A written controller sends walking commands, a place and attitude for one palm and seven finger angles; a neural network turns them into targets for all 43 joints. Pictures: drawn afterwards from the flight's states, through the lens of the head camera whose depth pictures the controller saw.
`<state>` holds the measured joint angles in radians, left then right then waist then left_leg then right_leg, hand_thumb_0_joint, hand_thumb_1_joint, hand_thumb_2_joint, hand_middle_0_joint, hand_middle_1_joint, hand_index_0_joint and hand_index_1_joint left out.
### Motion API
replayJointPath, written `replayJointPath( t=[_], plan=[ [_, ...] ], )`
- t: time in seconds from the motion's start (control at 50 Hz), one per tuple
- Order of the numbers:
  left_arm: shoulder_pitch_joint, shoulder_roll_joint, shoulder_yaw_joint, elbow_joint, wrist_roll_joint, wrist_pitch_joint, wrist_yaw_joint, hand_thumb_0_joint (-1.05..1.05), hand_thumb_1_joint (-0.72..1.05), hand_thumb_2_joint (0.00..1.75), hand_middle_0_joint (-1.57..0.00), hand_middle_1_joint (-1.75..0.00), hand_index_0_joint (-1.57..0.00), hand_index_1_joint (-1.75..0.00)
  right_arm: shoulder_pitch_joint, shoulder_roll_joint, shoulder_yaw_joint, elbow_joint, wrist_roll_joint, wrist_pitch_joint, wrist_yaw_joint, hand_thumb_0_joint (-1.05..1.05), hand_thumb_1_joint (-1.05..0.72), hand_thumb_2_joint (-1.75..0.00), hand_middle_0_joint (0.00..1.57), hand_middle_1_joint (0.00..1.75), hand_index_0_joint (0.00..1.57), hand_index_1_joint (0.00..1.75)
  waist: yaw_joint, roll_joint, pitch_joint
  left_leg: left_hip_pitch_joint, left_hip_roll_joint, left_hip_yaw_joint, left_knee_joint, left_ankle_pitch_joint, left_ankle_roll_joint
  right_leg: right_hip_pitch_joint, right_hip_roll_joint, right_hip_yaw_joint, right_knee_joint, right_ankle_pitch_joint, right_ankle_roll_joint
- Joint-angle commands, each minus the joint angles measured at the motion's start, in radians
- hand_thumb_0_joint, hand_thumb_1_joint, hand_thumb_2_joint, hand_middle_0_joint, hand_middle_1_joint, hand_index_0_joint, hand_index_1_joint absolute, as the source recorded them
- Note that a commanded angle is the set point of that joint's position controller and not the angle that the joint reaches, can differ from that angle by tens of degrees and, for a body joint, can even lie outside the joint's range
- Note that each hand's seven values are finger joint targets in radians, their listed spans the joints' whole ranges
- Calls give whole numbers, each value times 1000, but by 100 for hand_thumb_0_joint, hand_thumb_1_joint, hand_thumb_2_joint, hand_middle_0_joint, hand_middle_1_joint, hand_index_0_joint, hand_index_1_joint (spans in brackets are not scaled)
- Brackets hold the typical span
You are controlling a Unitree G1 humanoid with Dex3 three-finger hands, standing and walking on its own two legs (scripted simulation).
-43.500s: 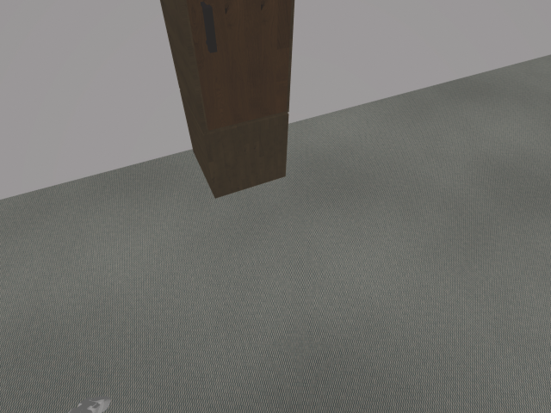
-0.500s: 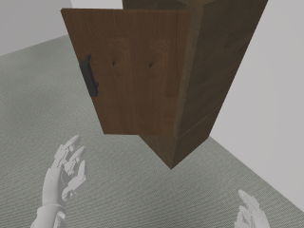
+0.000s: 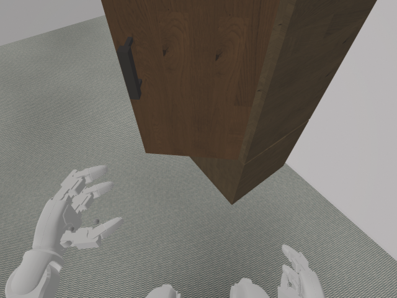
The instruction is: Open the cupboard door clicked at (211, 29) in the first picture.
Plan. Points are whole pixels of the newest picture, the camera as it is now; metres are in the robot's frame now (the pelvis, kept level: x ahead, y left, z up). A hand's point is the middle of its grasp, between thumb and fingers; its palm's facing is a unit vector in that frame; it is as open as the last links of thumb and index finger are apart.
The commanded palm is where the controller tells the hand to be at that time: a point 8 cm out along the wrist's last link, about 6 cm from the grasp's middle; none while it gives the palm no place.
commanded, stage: raise the hand with hooked fingers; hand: left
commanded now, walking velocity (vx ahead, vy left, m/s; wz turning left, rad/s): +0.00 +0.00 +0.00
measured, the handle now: (132, 69) +0.59 +0.20 +0.11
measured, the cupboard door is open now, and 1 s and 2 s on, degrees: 48 48 48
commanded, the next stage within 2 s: move the hooked fingers beside the handle in 1.34 s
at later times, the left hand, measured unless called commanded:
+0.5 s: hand (63, 184) +0.28 +0.25 +0.10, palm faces +0.02 -1.00 -0.06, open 13.4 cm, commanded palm +0.25 +0.30 +0.11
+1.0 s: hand (51, 149) +0.33 +0.27 +0.14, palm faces +0.00 -1.00 -0.03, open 14.0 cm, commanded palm +0.29 +0.32 +0.14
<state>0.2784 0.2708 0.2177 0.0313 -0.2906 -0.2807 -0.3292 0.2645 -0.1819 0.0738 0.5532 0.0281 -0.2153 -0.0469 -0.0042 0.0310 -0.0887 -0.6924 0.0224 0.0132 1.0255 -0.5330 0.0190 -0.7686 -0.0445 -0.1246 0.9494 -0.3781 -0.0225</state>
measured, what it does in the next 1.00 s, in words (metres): stands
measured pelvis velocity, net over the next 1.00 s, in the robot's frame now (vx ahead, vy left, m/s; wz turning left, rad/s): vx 0.02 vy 0.00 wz -0.02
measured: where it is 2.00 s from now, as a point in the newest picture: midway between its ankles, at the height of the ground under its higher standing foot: outside the picture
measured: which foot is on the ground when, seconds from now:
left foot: down 0.00-1.00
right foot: down 0.00-1.00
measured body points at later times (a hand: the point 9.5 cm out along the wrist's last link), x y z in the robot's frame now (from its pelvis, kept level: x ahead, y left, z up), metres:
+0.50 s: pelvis +0.02 +0.01 +0.03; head +0.06 +0.01 +0.48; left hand +0.28 +0.30 +0.11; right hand +0.20 -0.24 -0.04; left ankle -0.01 +0.10 -0.68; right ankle +0.05 -0.11 -0.68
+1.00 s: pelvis +0.02 +0.00 +0.04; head +0.06 +0.00 +0.49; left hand +0.32 +0.33 +0.14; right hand +0.17 -0.25 -0.04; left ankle -0.01 +0.10 -0.68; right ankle +0.05 -0.11 -0.68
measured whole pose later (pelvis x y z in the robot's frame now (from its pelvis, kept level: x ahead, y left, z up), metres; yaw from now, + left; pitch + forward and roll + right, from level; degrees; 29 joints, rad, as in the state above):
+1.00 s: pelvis +0.02 +0.00 +0.04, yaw -1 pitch +6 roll -1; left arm -0.11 0.44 0.45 0.41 -0.35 -0.16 -0.52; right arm 0.30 -0.29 0.05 0.58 0.04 -0.21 -0.09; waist 0.01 0.03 -0.04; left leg -0.40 0.02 0.04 0.71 -0.43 0.02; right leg -0.49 -0.03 -0.10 0.67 -0.28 -0.01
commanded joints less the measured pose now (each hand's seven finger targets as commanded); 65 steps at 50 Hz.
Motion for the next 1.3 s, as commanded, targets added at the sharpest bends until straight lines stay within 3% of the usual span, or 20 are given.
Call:
replayJointPath(
  t=[0.0, 0.04, 0.08, 0.16, 0.2, 0.28, 0.32, 0.38, 0.42, 0.54, 0.6, 0.64, 0.72, 0.78, 0.82, 0.9, 0.98, 1.06, 1.26, 1.28],
  plan=[
    [-43, 144, 122, -197, -41, -72, 24, 0, -1, 51, -27, -88, -27, -88, -72, -188, -93, -175, 2, -83, -15, 0, -90, -90, 20, 30, 20, 30, 22, -38, -208, 17, -26, -54, -237, 300, -13, 300, 40, 56, -140, 111, 1],
    [-55, 140, 116, -179, -33, -92, 31, 0, -6, 49, -27, -92, -27, -92, -56, -194, -94, -164, 2, -92, -13, 0, -90, -90, 20, 30, 20, 30, 14, -7, -185, 30, -25, -51, -250, 271, -15, 276, 38, 55, -151, 76, 2],
    [-86, 167, 130, -169, -35, -102, 23, 0, -10, 47, -27, -94, -27, -94, -50, -208, -95, -164, 2, -98, -15, 0, -90, -90, 20, 30, 20, 30, 14, -24, -179, 35, -25, -52, -257, 266, -14, 291, 39, 58, -159, 67, -2],
    [-115, 185, 140, -162, -37, -105, 1, 0, -20, 43, -28, -100, -28, -100, -27, -219, -101, -151, 7, -108, -21, 0, -90, -90, 20, 30, 20, 30, 10, 23, -205, 89, -25, -43, -274, 298, -13, 312, 32, 60, -179, 111, 2],
    [-157, 212, 158, -143, -45, -92, -11, 0, -24, 41, -28, -103, -28, -103, -23, -226, -98, -146, 7, -103, -25, 0, -90, -90, 20, 30, 20, 30, 4, 2, -190, 101, -23, -48, -285, 312, -13, 328, 38, 58, -187, 133, 0],
    [-218, 260, 203, -121, -58, -75, -27, 0, -34, 37, -29, -110, -29, -110, -21, -231, -94, -139, 6, -99, -33, 0, -90, -90, 20, 30, 20, 30, 16, 45, -187, 142, -25, -47, -300, 383, -16, 377, 42, 60, -198, 213, -7],
    [-215, 255, 207, -102, -59, -67, -39, 0, -38, 35, -29, -112, -29, -112, -17, -228, -95, -134, 7, -96, -33, 0, -90, -90, 20, 30, 20, 30, 18, 66, -204, 177, -22, -39, -307, 429, -17, 391, 39, 60, -208, 260, -4],
    [-283, 268, 206, -61, -67, -43, -62, 0, -45, 32, -30, -117, -30, -117, -21, -236, -88, -131, 9, -89, -35, 0, -90, -90, 20, 30, 20, 30, 10, 52, -159, 183, -22, -44, -322, 423, -19, 395, 47, 58, -223, 263, -7],
    [-307, 278, 216, -44, -63, -29, -77, 0, -50, 30, -30, -120, -30, -120, -19, -234, -89, -128, 11, -85, -37, 0, -90, -90, 20, 30, 20, 30, 11, 56, -187, 216, -20, -44, -334, 452, -19, 407, 45, 55, -232, 287, -4],
    [-407, 321, 251, 17, -72, 13, -115, 0, -50, 30, -30, -120, -30, -120, -23, -236, -81, -121, 11, -73, -43, 0, -90, -90, 20, 30, 20, 30, 13, 31, -188, 248, -18, -45, -358, 488, -21, 441, 48, 55, -258, 331, -3],
    [-481, 352, 268, 52, -77, 27, -137, 0, -50, 30, -30, -120, -30, -120, -28, -236, -72, -116, 10, -66, -45, 0, -90, -90, 20, 30, 20, 30, 12, 53, -180, 260, -20, -43, -370, 482, -22, 453, 50, 60, -272, 332, -9],
    [-495, 358, 278, 90, -80, 34, -148, 0, -50, 30, -30, -120, -30, -120, -28, -237, -74, -113, 12, -62, -49, 0, -90, -90, 20, 30, 20, 30, 11, 11, -184, 252, -21, -41, -377, 459, -17, 464, 47, 63, -285, 319, -4],
    [-568, 403, 301, 108, -77, 40, -169, 0, -50, 30, -30, -120, -30, -120, -29, -237, -70, -111, 13, -58, -51, 0, -90, -90, 20, 30, 20, 30, 20, 71, -202, 285, -20, -39, -393, 484, -17, 485, 46, 69, -297, 333, -11],
    [-593, 431, 322, 147, -82, 49, -179, 0, -50, 30, -30, -120, -30, -120, -26, -242, -67, -112, 12, -54, -53, 0, -90, -90, 20, 30, 20, 30, 23, 32, -193, 280, -19, -41, -403, 483, -16, 506, 50, 71, -307, 338, -12],
    [-624, 440, 325, 170, -79, 56, -188, 0, -50, 30, -30, -120, -30, -120, -23, -242, -69, -107, 15, -51, -56, 0, -90, -90, 20, 30, 20, 30, 20, 54, -195, 288, -21, -35, -414, 470, -14, 501, 46, 74, -318, 327, -9],
    [-576, 396, 295, 200, -87, 64, -203, 0, -50, 30, -30, -120, -30, -120, -21, -243, -72, -115, 18, -52, -47, 0, -90, -90, 20, 30, 20, 30, 26, 30, -176, 288, -21, -31, -422, 484, -13, 498, 45, 71, -322, 341, -9],
    [-574, 423, 325, 201, -89, 63, -196, 0, -50, 30, -30, -120, -30, -120, -16, -250, -76, -122, 12, -46, -40, 0, -90, -90, 20, 30, 20, 30, 31, -3, -169, 263, -23, -24, -416, 461, -10, 507, 45, 82, -323, 336, -10],
    [-592, 439, 341, 132, -75, 33, -168, 0, -50, 30, -30, -120, -30, -120, -10, -241, -80, -122, 10, -48, -41, 0, -90, -90, 20, 30, 20, 30, 31, 75, -228, 306, -23, -21, -421, 506, -13, 520, 44, 81, -319, 363, -9],
    [-593, 420, 325, 175, -78, 34, -176, 0, -50, 30, -30, -120, -30, -120, -16, -240, -77, -116, 13, -45, -53, 0, -90, -90, 20, 30, 20, 30, 20, 32, -205, 286, -24, -19, -426, 441, -6, 521, 43, 88, -334, 326, -4],
    [-604, 426, 321, 182, -80, 39, -182, 0, -50, 30, -30, -120, -30, -120, -18, -244, -73, -117, 10, -43, -52, 0, -90, -90, 20, 30, 20, 30, 19, 35, -177, 281, -23, -19, -420, 437, -5, 510, 47, 90, -332, 330, -8]
  ],
)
